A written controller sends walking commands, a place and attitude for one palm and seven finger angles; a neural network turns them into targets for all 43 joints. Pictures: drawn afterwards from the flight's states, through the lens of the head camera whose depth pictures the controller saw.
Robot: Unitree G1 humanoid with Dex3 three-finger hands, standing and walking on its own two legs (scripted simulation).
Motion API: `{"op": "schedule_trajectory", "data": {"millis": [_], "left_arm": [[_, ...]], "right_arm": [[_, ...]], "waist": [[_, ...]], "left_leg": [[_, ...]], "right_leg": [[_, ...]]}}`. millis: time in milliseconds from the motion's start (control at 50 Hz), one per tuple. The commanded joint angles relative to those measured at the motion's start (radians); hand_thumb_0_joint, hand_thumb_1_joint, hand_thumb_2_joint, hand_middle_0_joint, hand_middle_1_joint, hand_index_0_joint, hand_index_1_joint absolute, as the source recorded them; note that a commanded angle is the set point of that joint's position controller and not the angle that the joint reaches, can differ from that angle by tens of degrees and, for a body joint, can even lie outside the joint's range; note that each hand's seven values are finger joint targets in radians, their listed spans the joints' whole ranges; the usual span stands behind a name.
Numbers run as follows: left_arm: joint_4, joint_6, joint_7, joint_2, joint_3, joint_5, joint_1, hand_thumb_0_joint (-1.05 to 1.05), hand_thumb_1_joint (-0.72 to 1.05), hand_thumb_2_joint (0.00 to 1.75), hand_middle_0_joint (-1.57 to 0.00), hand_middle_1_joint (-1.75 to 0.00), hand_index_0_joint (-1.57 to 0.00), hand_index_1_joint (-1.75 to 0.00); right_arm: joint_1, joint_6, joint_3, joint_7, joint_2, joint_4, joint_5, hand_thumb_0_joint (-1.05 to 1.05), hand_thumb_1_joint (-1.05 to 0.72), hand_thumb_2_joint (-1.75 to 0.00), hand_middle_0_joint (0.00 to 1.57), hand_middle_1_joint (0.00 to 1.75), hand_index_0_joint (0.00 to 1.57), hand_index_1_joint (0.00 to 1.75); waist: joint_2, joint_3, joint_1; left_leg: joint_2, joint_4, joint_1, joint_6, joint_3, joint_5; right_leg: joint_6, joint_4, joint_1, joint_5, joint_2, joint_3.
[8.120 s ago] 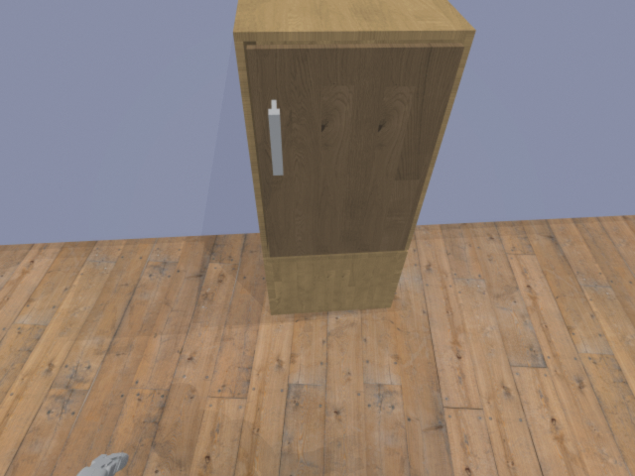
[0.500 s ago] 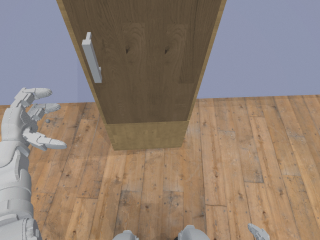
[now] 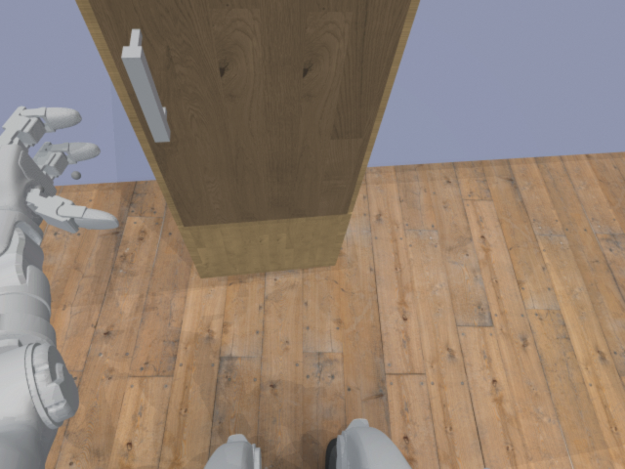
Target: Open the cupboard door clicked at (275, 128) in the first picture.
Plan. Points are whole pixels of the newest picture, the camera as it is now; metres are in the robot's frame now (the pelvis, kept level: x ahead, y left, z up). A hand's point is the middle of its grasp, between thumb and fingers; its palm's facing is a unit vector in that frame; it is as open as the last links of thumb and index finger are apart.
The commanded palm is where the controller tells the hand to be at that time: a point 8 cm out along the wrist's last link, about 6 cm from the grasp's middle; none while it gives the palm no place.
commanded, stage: move the hooked fingers beside the handle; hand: left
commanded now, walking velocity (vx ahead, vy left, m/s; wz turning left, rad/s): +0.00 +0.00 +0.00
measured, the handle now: (150, 89) +0.61 +0.22 +0.07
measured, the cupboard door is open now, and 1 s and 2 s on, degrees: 0 0 0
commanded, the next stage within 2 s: slide the fingers in behind the handle in 1.38 s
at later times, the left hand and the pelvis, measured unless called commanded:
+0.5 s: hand (102, 125) +0.53 +0.26 +0.08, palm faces +0.10 -0.99 +0.00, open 14.0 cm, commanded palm +0.52 +0.31 +0.07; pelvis +0.00 +0.01 -0.01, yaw -1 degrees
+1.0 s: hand (104, 122) +0.54 +0.26 +0.07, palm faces +0.09 -1.00 -0.01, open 14.0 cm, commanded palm +0.52 +0.29 +0.07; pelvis +0.03 +0.01 +0.00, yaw -1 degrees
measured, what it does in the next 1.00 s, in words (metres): stands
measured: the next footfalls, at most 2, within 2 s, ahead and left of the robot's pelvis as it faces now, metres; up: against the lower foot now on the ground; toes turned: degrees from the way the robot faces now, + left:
none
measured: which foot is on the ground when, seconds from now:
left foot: down 0.00-1.00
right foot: down 0.00-1.00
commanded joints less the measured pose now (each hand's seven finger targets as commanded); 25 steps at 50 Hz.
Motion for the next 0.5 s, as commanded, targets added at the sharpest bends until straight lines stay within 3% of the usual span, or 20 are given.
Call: {"op": "schedule_trajectory", "data": {"millis": [0,40,60,80,120,200,220,240,300,360,420,460,480], "left_arm": [[-0.174,-0.068,-0.006,0.282,0.002,-0.013,-0.447,0.0,-0.5,0.3,-0.3,-1.2,-0.3,-1.2],[-0.122,-0.058,-0.002,0.288,-0.003,-0.01,-0.49,0.0,-0.5,0.3,-0.3,-1.2,-0.3,-1.2],[-0.116,-0.06,0.003,0.314,0.016,-0.006,-0.504,0.0,-0.5,0.3,-0.3,-1.2,-0.3,-1.2],[-0.138,-0.064,0.006,0.325,0.008,0.007,-0.535,0.0,-0.5,0.3,-0.3,-1.2,-0.3,-1.2],[-0.133,-0.069,0.019,0.322,0.001,0.021,-0.552,0.0,-0.5,0.3,-0.3,-1.2,-0.3,-1.2],[-0.085,-0.069,0.039,0.372,0.022,0.038,-0.607,0.0,-0.5,0.3,-0.3,-1.2,-0.3,-1.2],[-0.082,-0.067,0.039,0.353,0.005,0.039,-0.623,0.0,-0.5,0.3,-0.3,-1.2,-0.3,-1.2],[-0.058,-0.062,0.044,0.383,0.031,0.043,-0.613,0.0,-0.5,0.3,-0.3,-1.2,-0.3,-1.2],[-0.039,-0.055,0.048,0.441,0.05,0.064,-0.641,0.0,-0.5,0.3,-0.3,-1.2,-0.3,-1.2],[-0.016,-0.047,0.05,0.45,0.045,0.078,-0.66,0.0,-0.5,0.3,-0.3,-1.2,-0.3,-1.2],[0.006,-0.037,0.051,0.473,0.04,0.088,-0.719,0.0,-0.5,0.3,-0.3,-1.2,-0.3,-1.2],[0.019,-0.035,0.047,0.503,0.049,0.09,-0.761,0.0,-0.5,0.3,-0.3,-1.2,-0.3,-1.2],[0.007,-0.037,0.046,0.544,0.067,0.1,-0.787,0.0,-0.5,0.3,-0.3,-1.2,-0.3,-1.2]], "right_arm": [[0.138,-0.008,-0.068,-0.017,-0.189,-0.047,-0.002,0.0,-0.9,-0.9,0.2,0.3,0.2,0.3],[0.142,-0.002,-0.064,-0.019,-0.195,-0.04,-0.001,0.0,-0.9,-0.9,0.2,0.3,0.2,0.3],[0.148,0.0,-0.063,-0.021,-0.198,-0.038,-0.002,0.0,-0.9,-0.9,0.2,0.3,0.2,0.3],[0.152,0.004,-0.063,-0.022,-0.199,-0.038,-0.003,0.0,-0.9,-0.9,0.2,0.3,0.2,0.3],[0.166,0.007,-0.062,-0.019,-0.198,-0.03,-0.011,0.0,-0.9,-0.9,0.2,0.3,0.2,0.3],[0.184,0.023,-0.057,-0.014,-0.206,-0.022,-0.018,0.0,-0.9,-0.9,0.2,0.3,0.2,0.3],[0.186,0.025,-0.056,-0.012,-0.204,-0.025,-0.018,0.0,-0.9,-0.9,0.2,0.3,0.2,0.3],[0.195,0.029,-0.055,-0.011,-0.208,-0.025,-0.022,0.0,-0.9,-0.9,0.2,0.3,0.2,0.3],[0.207,0.045,-0.05,-0.009,-0.212,-0.032,-0.024,0.0,-0.9,-0.9,0.2,0.3,0.2,0.3],[0.219,0.056,-0.045,-0.007,-0.214,-0.042,-0.028,0.0,-0.9,-0.9,0.2,0.3,0.2,0.3],[0.234,0.067,-0.042,-0.007,-0.219,-0.038,-0.031,0.0,-0.9,-0.9,0.2,0.3,0.2,0.3],[0.245,0.071,-0.037,-0.009,-0.225,-0.039,-0.032,0.0,-0.9,-0.9,0.2,0.3,0.2,0.3],[0.254,0.075,-0.036,-0.01,-0.227,-0.035,-0.034,0.0,-0.9,-0.9,0.2,0.3,0.2,0.3]], "waist": [[0.131,-0.417,-0.017],[0.096,-0.371,-0.037],[0.097,-0.374,-0.034],[0.15,-0.405,-0.034],[0.183,-0.439,-0.036],[0.16,-0.433,-0.057],[0.178,-0.444,-0.064],[0.156,-0.446,-0.057],[0.173,-0.461,-0.062],[0.188,-0.451,-0.074],[0.183,-0.457,-0.101],[0.18,-0.46,-0.114],[0.21,-0.493,-0.113]], "left_leg": [[-0.008,-0.122,0.228,-0.014,-0.077,0.462],[-0.012,-0.126,0.167,-0.007,-0.077,0.377],[-0.013,-0.125,0.162,-0.005,-0.081,0.378],[-0.014,-0.125,0.191,-0.011,-0.085,0.402],[-0.011,-0.116,0.229,-0.018,-0.093,0.438],[-0.006,-0.1,0.203,-0.017,-0.099,0.439],[-0.009,-0.096,0.204,-0.015,-0.095,0.434],[-0.008,-0.095,0.183,-0.014,-0.096,0.439],[-0.007,-0.083,0.167,-0.011,-0.093,0.453],[-0.006,-0.074,0.152,-0.007,-0.091,0.454],[-0.003,-0.064,0.132,-0.003,-0.092,0.438],[-0.003,-0.052,0.112,0.001,-0.096,0.43],[0.0,-0.05,0.13,-0.003,-0.1,0.457]], "right_leg": [[-0.019,-0.058,0.209,0.263,0.043,0.032],[-0.017,-0.068,0.206,0.226,0.041,0.035],[-0.02,-0.066,0.208,0.228,0.041,0.035],[-0.021,-0.06,0.194,0.228,0.039,0.035],[-0.023,-0.054,0.164,0.224,0.039,0.03],[-0.02,-0.048,0.148,0.226,0.042,0.028],[-0.019,-0.048,0.146,0.227,0.042,0.031],[-0.021,-0.045,0.165,0.24,0.043,0.029],[-0.019,-0.039,0.169,0.261,0.044,0.035],[-0.021,-0.034,0.152,0.267,0.047,0.034],[-0.015,-0.037,0.143,0.266,0.048,0.038],[-0.018,-0.03,0.135,0.264,0.05,0.038],[-0.017,-0.024,0.14,0.279,0.05,0.038]]}}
